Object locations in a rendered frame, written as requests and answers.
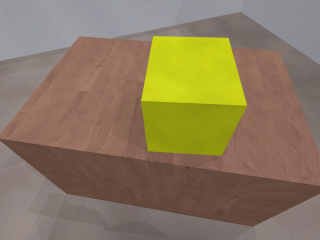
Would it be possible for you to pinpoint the pedestal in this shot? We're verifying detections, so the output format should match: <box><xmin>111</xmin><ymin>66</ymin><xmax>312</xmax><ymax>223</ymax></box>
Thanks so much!
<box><xmin>0</xmin><ymin>36</ymin><xmax>320</xmax><ymax>227</ymax></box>

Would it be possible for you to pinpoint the carton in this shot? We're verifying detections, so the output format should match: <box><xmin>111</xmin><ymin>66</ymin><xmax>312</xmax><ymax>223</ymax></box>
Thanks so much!
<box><xmin>141</xmin><ymin>36</ymin><xmax>247</xmax><ymax>156</ymax></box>

